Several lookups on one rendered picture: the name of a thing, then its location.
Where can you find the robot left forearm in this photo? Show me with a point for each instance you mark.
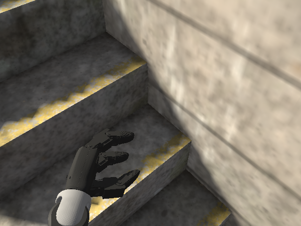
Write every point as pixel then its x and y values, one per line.
pixel 71 209

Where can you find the left robot hand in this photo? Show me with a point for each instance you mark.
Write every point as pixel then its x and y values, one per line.
pixel 93 158

